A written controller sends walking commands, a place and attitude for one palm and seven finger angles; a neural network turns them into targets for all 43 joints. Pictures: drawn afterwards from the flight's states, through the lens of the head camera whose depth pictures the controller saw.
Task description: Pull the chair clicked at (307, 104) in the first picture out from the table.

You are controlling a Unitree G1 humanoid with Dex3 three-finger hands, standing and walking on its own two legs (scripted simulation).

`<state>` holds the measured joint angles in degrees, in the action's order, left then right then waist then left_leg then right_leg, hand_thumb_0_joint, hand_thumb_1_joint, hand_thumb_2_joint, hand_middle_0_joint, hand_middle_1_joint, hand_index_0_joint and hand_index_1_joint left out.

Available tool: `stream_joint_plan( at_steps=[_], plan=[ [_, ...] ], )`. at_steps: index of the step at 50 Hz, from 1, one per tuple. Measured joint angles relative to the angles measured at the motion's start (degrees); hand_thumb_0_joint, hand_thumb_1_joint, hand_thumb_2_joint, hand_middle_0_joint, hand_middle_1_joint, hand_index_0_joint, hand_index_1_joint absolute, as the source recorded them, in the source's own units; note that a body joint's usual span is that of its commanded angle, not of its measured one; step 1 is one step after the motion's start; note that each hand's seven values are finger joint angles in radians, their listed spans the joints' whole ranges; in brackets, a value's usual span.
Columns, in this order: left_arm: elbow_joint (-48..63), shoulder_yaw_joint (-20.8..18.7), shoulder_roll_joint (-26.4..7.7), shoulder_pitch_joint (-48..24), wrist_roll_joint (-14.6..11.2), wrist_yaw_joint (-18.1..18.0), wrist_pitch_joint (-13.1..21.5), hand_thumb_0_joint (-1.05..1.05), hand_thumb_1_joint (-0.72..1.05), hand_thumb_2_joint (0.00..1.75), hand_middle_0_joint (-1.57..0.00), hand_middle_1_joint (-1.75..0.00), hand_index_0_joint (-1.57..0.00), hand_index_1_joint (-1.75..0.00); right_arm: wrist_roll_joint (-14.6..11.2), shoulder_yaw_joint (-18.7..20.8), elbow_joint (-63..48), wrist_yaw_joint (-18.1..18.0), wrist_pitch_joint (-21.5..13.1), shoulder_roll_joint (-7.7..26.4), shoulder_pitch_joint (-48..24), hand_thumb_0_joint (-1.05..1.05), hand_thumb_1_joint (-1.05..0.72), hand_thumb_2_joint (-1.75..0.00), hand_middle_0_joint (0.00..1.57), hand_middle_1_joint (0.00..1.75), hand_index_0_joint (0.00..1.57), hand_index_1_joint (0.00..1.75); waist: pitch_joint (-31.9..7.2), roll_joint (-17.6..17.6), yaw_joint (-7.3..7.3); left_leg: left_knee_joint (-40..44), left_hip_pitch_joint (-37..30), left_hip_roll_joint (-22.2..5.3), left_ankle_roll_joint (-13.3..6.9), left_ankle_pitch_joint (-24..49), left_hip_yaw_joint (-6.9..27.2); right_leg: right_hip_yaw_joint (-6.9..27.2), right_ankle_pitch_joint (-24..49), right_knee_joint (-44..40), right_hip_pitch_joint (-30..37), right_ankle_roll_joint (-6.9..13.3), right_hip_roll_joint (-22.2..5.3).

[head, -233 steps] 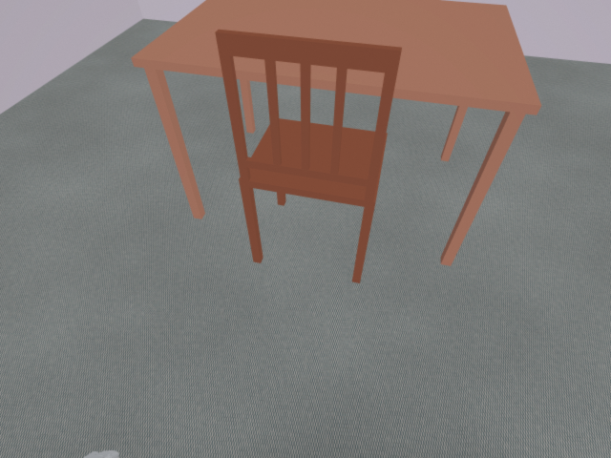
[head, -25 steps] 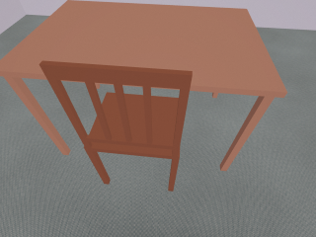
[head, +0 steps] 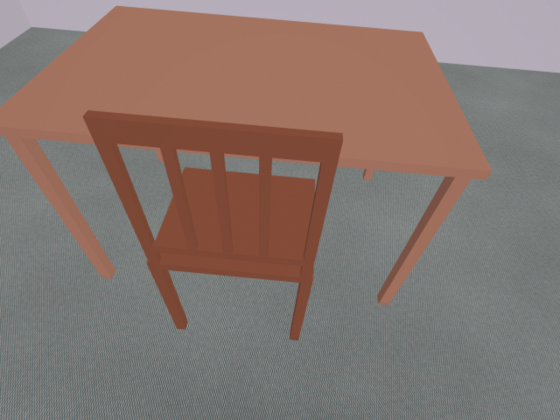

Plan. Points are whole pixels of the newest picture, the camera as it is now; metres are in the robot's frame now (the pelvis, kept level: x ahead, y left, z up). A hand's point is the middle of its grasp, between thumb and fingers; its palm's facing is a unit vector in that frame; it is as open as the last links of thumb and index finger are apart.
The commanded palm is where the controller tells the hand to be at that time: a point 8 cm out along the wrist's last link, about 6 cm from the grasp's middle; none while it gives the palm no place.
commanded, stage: come to a stop and stand still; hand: left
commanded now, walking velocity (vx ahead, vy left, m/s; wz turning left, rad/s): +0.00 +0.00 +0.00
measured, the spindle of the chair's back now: (223, 208) +0.53 +0.15 -0.08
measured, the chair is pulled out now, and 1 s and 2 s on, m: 0.00 0.00 0.00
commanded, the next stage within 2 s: look again from close up in 0.48 s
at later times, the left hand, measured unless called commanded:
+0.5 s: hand out of the picture -0.03 +0.18 -0.18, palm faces +0.02 -0.99 -0.16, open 7.4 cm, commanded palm none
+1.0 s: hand out of the picture -0.02 +0.18 -0.17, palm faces +0.01 -0.99 -0.16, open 7.4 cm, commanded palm none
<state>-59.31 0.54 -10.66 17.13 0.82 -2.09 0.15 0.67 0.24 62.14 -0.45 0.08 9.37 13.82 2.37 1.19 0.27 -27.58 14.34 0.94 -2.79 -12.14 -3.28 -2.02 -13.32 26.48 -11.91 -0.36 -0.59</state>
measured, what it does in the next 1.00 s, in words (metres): stands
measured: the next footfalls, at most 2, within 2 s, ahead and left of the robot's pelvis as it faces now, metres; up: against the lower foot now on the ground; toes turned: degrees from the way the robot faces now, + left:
none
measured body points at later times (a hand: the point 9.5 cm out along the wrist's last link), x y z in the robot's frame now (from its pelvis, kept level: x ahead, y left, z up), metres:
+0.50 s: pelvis +0.00 +0.03 +0.00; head +0.00 +0.04 +0.45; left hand -0.03 +0.24 -0.16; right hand +0.00 -0.19 -0.16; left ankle +0.03 +0.09 -0.74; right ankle +0.01 -0.12 -0.74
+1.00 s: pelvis +0.01 +0.02 +0.00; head +0.01 +0.03 +0.45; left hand -0.02 +0.23 -0.16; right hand -0.01 -0.19 -0.16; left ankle +0.03 +0.09 -0.74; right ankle +0.01 -0.12 -0.74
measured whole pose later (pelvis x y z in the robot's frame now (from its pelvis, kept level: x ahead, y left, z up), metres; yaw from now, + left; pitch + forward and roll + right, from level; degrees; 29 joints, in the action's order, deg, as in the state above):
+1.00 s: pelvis +0.01 +0.02 +0.00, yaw -1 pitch -2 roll +0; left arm -64.3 0.6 -6.7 20.3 1.0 -2.6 1.0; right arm 0.1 0.1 65.6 -1.1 -0.7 7.2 16.6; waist 1.6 0.4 0.1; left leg -22.2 10.9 3.3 -4.7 -10.3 -5.4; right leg 0.1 -12.4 24.2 -10.4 -2.4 -2.8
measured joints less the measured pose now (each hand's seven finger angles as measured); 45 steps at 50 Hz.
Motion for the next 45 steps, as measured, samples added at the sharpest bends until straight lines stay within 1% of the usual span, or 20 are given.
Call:
stream_joint_plan(
  at_steps=[11,22,34,45],
  plan=[
    [-3.68,0.31,1.48,2.24,0.08,-0.23,0.21,0.01,0.91,0.9,-0.2,-0.3,-0.2,-0.3,-0.33,-0.2,2.78,-0.17,-0.22,-1.22,1.11,0.0,-0.92,-0.9,0.2,0.3,0.2,0.3,0.17,-0.08,0.11,2.46,-1.42,1.43,-1.35,1.24,-0.95,0.93,0.94,-1.31,0.75,-1.31,-1.37],
    [-4.52,0.27,3.0,2.78,0.29,-0.41,0.48,0.01,0.9,0.9,-0.2,-0.3,-0.2,-0.3,-0.38,-0.03,3.33,-0.41,-0.53,-1.52,1.7,0.0,-0.92,-0.9,0.2,0.3,0.2,0.3,-0.58,-0.1,0.13,4.29,-2.51,2.62,-2.25,2.06,-1.55,1.55,1.16,-1.71,1.1,-2.16,-2.51],
    [-4.67,0.06,3.4,3.17,0.36,-0.47,0.6,0.0,0.9,0.9,-0.2,-0.3,-0.2,-0.3,-0.43,0.09,3.08,-0.51,-0.63,-1.63,2.22,0.0,-0.92,-0.9,0.2,0.3,0.2,0.3,-0.87,-0.38,0.0,5.13,-2.87,2.87,-2.43,2.25,-1.99,2.03,1.18,-1.91,1.03,-2.35,-2.73],
    [-4.92,-0.01,3.71,3.2,0.27,-0.52,0.73,0.0,0.9,0.9,-0.2,-0.3,-0.2,-0.3,-0.51,-0.05,3.39,-0.6,-0.75,-2.01,2.66,0.0,-0.92,-0.9,0.2,0.3,0.2,0.3,-0.69,-0.75,-0.1,5.46,-3.36,2.62,-2.14,2.1,-2.09,2.15,1.02,-2.14,1.39,-2.18,-2.47]
  ],
)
